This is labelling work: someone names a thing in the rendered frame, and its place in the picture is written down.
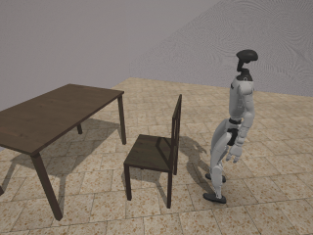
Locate left robot upper arm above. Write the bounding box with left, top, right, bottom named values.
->
left=239, top=81, right=255, bottom=118

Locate robot left hand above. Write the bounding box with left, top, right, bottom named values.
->
left=225, top=144, right=243, bottom=164

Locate robot left foot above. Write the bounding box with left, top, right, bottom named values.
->
left=203, top=193, right=227, bottom=205

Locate table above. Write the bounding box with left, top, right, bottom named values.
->
left=0, top=83, right=127, bottom=221

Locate robot left shin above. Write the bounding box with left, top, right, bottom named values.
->
left=209, top=165, right=223, bottom=199

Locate chair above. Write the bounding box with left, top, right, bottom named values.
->
left=123, top=94, right=182, bottom=209

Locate robot left forearm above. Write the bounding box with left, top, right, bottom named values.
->
left=234, top=113, right=253, bottom=147

